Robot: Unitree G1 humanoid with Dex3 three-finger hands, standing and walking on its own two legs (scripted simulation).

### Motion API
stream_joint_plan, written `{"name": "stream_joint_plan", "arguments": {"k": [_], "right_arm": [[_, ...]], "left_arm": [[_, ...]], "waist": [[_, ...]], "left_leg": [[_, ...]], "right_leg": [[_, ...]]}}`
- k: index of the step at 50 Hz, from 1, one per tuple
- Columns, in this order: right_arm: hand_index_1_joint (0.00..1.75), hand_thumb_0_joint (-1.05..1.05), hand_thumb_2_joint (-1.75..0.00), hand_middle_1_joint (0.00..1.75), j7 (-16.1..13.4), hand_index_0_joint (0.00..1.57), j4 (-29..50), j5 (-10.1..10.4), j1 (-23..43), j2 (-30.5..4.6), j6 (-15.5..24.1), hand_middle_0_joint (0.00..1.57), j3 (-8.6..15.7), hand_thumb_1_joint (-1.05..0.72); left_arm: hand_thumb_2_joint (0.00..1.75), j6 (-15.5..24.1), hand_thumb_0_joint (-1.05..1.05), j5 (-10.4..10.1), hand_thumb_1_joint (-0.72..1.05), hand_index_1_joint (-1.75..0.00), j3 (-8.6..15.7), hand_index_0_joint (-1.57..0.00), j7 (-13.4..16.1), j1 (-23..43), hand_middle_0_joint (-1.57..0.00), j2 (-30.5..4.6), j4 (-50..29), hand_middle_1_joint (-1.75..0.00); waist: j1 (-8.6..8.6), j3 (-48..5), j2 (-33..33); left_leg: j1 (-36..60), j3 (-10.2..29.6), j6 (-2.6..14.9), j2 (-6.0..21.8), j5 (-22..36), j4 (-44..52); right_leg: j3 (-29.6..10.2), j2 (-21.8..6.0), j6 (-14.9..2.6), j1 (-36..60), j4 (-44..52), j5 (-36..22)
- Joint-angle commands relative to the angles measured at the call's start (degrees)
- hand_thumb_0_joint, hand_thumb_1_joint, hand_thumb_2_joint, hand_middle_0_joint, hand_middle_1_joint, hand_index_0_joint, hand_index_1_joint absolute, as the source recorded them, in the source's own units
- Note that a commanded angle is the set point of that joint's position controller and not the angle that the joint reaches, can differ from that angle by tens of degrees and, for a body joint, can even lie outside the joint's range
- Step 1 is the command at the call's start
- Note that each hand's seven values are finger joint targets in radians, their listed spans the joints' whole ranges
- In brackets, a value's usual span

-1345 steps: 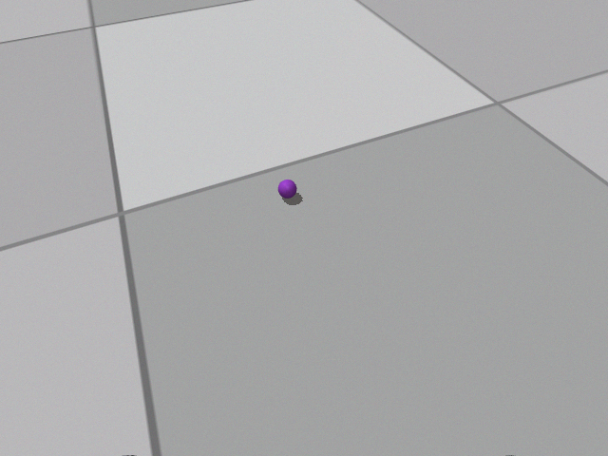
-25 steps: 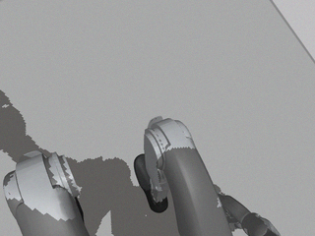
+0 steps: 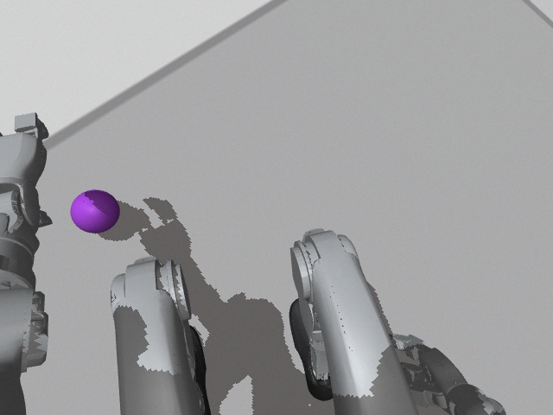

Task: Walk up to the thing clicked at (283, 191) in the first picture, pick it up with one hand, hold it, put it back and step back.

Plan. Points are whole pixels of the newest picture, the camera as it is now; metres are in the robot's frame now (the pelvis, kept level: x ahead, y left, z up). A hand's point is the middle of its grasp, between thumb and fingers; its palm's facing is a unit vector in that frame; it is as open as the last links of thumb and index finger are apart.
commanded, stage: withdraw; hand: left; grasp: from above
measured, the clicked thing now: (95, 211) +0.45 +0.30 -0.30
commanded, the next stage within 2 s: home in 0.48 s
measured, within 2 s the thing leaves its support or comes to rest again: neither
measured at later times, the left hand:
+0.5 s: hand (60, 204) +0.43 +0.31 -0.17, palm faces -0.40 -0.04 -0.92, open 14.1 cm
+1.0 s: hand (16, 227) +0.36 +0.28 -0.01, palm faces -0.35 -0.45 -0.82, open 9.9 cm
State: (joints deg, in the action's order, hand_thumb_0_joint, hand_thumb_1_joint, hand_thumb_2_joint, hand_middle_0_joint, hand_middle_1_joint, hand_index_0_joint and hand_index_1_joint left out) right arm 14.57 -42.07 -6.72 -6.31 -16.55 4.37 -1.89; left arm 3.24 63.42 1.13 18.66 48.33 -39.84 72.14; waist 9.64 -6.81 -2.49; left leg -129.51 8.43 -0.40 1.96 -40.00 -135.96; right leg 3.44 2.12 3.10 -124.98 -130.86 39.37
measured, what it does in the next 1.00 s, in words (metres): rises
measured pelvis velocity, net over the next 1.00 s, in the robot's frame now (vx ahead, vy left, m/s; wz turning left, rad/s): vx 0.00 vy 0.00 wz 0.06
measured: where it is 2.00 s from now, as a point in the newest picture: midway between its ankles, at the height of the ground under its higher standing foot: (257, 382)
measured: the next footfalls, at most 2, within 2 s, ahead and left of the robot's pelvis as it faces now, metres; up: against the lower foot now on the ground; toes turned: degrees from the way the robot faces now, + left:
none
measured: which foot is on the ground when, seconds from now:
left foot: down 0.00-1.00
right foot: down 0.00-1.00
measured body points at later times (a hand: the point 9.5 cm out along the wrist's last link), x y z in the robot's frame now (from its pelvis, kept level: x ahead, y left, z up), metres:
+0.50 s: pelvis -0.02 +0.00 -0.01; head +0.21 +0.08 +0.37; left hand +0.45 +0.31 -0.12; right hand +0.06 -0.29 -0.11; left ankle +0.08 +0.13 -0.31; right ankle +0.10 -0.13 -0.31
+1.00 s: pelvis +0.00 +0.00 +0.10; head +0.18 +0.04 +0.51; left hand +0.37 +0.31 +0.03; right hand +0.13 -0.26 -0.02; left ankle +0.07 +0.13 -0.31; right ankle +0.10 -0.13 -0.31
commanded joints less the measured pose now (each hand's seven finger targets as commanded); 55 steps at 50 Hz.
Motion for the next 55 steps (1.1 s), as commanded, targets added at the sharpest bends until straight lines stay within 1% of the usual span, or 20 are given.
{"name": "stream_joint_plan", "arguments": {"k": [1,4,8,11,13,17,18,20,24,26,28,31,35,39,42,45,46,49,53,55], "right_arm": [[0.30,0.00,-0.91,0.30,-3.45,0.20,2.99,2.29,-11.61,-13.86,-1.54,0.20,5.31,-0.91],[0.30,0.00,-0.91,0.30,-5.86,0.20,4.08,2.84,-11.23,-13.38,-2.32,0.20,4.52,-0.91],[0.30,0.00,-0.91,0.30,-8.28,0.20,4.43,2.49,-10.56,-12.97,-2.77,0.20,3.25,-0.91],[0.30,0.00,-0.91,0.30,-8.96,0.20,3.90,1.57,-9.33,-12.13,-2.91,0.20,2.20,-0.91],[0.30,0.00,-0.90,0.30,-8.76,0.20,3.61,0.62,-9.27,-12.01,-3.20,0.20,1.31,-0.90],[0.30,0.00,-0.90,0.30,-8.69,0.20,2.38,-0.97,-10.04,-12.76,-3.27,0.20,0.95,-0.90],[0.30,0.00,-0.90,0.30,-8.71,0.20,1.77,-1.35,-10.72,-13.31,-3.03,0.20,1.16,-0.90],[0.30,0.00,-0.90,0.30,-8.64,0.20,1.64,-2.04,-11.15,-13.91,-2.70,0.20,1.43,-0.91],[0.30,0.00,-0.90,0.30,-8.62,0.20,0.90,-2.42,-11.29,-14.04,-2.02,0.20,2.93,-0.91],[0.30,0.00,-0.90,0.30,-8.47,0.20,0.67,-2.02,-12.01,-14.09,-1.54,0.20,3.98,-0.91],[0.30,0.00,-0.90,0.30,-8.32,0.20,0.05,-1.54,-13.01,-13.28,-1.30,0.20,3.83,-0.90],[0.30,0.00,-0.89,0.30,-8.34,0.20,0.14,-0.67,-14.53,-13.07,-1.59,0.20,4.46,-0.89],[0.30,0.00,-0.90,0.30,-8.21,0.20,1.82,1.39,-15.94,-12.26,-2.28,0.20,5.29,-0.89],[0.30,0.00,-0.90,0.30,-8.50,0.20,5.06,3.70,-15.64,-11.61,-3.38,0.20,6.41,-0.90],[0.30,0.00,-0.90,0.30,-8.81,0.20,7.20,5.24,-13.60,-10.79,-3.89,0.20,6.84,-0.90],[0.30,0.00,-0.90,0.30,-9.85,0.20,9.47,6.21,-11.43,-10.06,-4.38,0.20,7.12,-0.90],[0.30,0.00,-0.90,0.30,-10.18,0.20,9.71,6.45,-10.39,-9.64,-4.40,0.20,7.28,-0.90],[0.30,0.00,-0.90,0.30,-11.36,0.20,10.18,6.99,-8.51,-8.97,-3.77,0.20,7.62,-0.90],[0.30,0.00,-0.90,0.30,-12.98,0.20,12.17,7.73,-5.46,-8.50,-2.68,0.20,7.25,-0.90],[0.30,0.00,-0.90,0.30,-13.84,0.20,12.50,8.06,-3.76,-7.93,-1.68,0.20,6.86,-0.90]], "left_arm": [[1.05,0.83,0.00,-3.18,-0.56,-1.06,-2.48,-0.06,-7.47,13.04,-0.08,-7.51,-6.08,-1.04],[1.05,2.92,0.00,-2.96,-0.56,-1.06,-3.52,-0.06,-10.67,12.55,-0.08,-6.94,-5.74,-1.04],[1.04,8.13,0.00,-0.58,-0.55,-1.05,-0.93,-0.07,-10.00,16.09,-0.09,-11.23,-6.55,-1.02],[1.04,12.28,0.00,2.78,-0.55,-1.04,0.99,-0.07,-6.11,18.98,-0.10,-13.94,-6.49,-1.02],[1.04,14.05,0.00,5.49,-0.55,-1.04,1.09,-0.07,-2.72,22.48,-0.09,-13.98,-5.48,-1.02],[1.04,14.94,0.00,9.74,-0.57,-1.04,2.27,-0.06,3.87,26.53,-0.07,-15.29,0.45,-1.03],[1.03,14.80,0.00,10.55,-0.56,-1.03,4.06,-0.06,5.49,27.51,-0.07,-17.62,0.30,-1.03],[1.03,13.96,0.00,11.01,-0.57,-1.03,5.97,-0.06,8.01,28.83,-0.07,-19.99,-0.56,-1.03],[1.02,10.41,0.00,10.64,-0.57,-1.03,6.92,-0.07,10.61,30.12,-0.07,-20.25,-4.45,-1.02],[1.02,8.04,0.00,9.36,-0.56,-1.02,6.27,-0.07,10.49,30.11,-0.07,-18.65,-5.01,-1.01],[1.01,5.78,0.00,8.04,-0.55,-1.01,3.45,-0.07,9.37,28.44,-0.07,-14.66,-0.55,-1.01],[0.92,3.57,0.00,5.45,-0.40,-0.85,4.34,-0.20,6.66,22.81,-0.22,-15.60,0.03,-0.85],[0.86,1.70,0.00,0.37,-0.10,-0.62,4.52,-0.19,1.48,17.07,-0.21,-13.65,-7.29,-0.60],[0.85,1.18,0.00,-6.65,0.22,-0.48,6.33,-0.19,-4.81,8.24,-0.20,-12.81,-19.35,-0.47],[0.82,-0.29,0.00,-13.36,0.45,-0.39,4.54,-0.18,-9.37,-4.96,-0.19,-5.77,-26.38,-0.38],[0.85,-1.82,0.00,-20.11,0.61,-0.36,5.94,-0.19,-12.20,-8.79,-0.19,-5.66,-39.58,-0.35],[0.86,-2.47,0.00,-22.22,0.69,-0.34,5.04,-0.19,-13.08,-11.62,-0.19,-3.27,-41.57,-0.34],[0.90,-3.69,0.00,-27.34,0.89,-0.30,3.36,-0.20,-14.61,-16.85,-0.20,0.89,-48.38,-0.30],[0.90,-5.21,0.00,-31.80,0.90,-0.30,4.92,-0.20,-14.27,-20.51,-0.20,0.98,-58.85,-0.30],[0.90,-6.55,0.00,-34.37,0.90,-0.30,3.33,-0.20,-14.05,-25.94,-0.20,5.04,-59.58,-0.30]], "waist": [[2.93,-27.01,-1.03],[2.54,-24.75,1.63],[1.10,-24.94,0.11],[0.78,-27.93,-5.41],[1.82,-29.58,-8.89],[3.63,-30.53,-13.34],[3.05,-32.36,-14.85],[2.51,-35.30,-17.45],[2.16,-41.02,-23.81],[2.08,-44.30,-24.64],[3.51,-40.62,-20.45],[1.40,-40.88,-15.51],[-0.69,-45.73,-12.04],[-2.96,-46.35,-8.35],[-3.62,-41.59,-4.87],[-5.05,-41.61,-3.72],[-4.88,-40.19,-3.19],[-4.44,-35.00,-3.30],[-6.08,-34.33,-7.66],[-5.63,-31.58,-6.91]], "left_leg": [[20.14,-4.78,2.89,-2.04,3.78,18.55],[20.08,-5.21,2.82,-2.40,3.55,19.33],[20.81,-6.21,2.56,-2.73,4.19,18.39],[23.56,-6.59,2.06,-2.49,5.51,17.39],[24.91,-6.33,1.78,-2.53,6.50,17.00],[27.95,-5.76,1.06,-2.39,6.81,15.97],[29.32,-5.82,0.89,-2.40,7.57,16.07],[31.07,-5.82,0.72,-2.49,7.59,16.09],[35.29,-6.04,0.14,-2.45,6.87,17.43],[37.34,-6.05,0.15,-2.18,7.53,17.84],[33.81,-6.04,0.75,-2.06,6.23,17.95],[30.98,-6.79,1.50,-2.52,7.63,17.95],[34.00,-6.97,1.98,-2.76,12.79,19.83],[34.44,-6.72,2.54,-2.62,13.99,23.69],[35.08,-5.84,2.60,-2.49,12.04,28.42],[37.64,-5.99,2.76,-2.13,10.22,31.87],[39.04,-5.70,2.70,-1.90,10.15,33.11],[43.75,-4.63,2.23,-1.30,9.05,37.32],[51.34,-3.41,1.58,-0.66,4.16,44.97],[53.97,-2.76,1.41,-0.57,2.43,48.26]], "right_leg": [[2.75,2.00,-5.25,22.36,20.73,-4.29],[2.48,1.32,-5.40,22.93,21.80,-4.18],[2.14,0.76,-5.80,21.22,21.09,-4.34],[2.07,0.76,-5.60,19.08,18.66,-5.83],[2.67,0.75,-5.52,17.42,16.57,-7.43],[3.84,0.72,-5.83,13.55,14.30,-6.95],[4.21,0.49,-5.79,13.58,13.86,-7.58],[4.67,0.28,-5.73,12.72,13.04,-7.58],[5.33,-0.07,-6.04,11.26,11.59,-7.39],[5.22,-0.19,-6.17,11.14,11.49,-8.57],[5.15,0.31,-6.07,11.04,13.61,-7.77],[4.71,0.32,-5.73,15.18,15.29,-9.14],[3.99,0.28,-5.33,23.36,17.56,-13.53],[2.97,0.23,-4.71,30.48,21.68,-14.91],[2.52,0.16,-4.55,32.52,25.46,-13.54],[1.38,0.20,-4.42,37.26,29.95,-12.24],[1.24,0.01,-4.39,37.73,31.01,-12.50],[1.09,-0.31,-4.69,37.25,34.49,-11.21],[0.65,-0.66,-4.71,40.35,38.69,-7.48],[0.54,-0.68,-4.56,41.35,40.92,-6.50]]}}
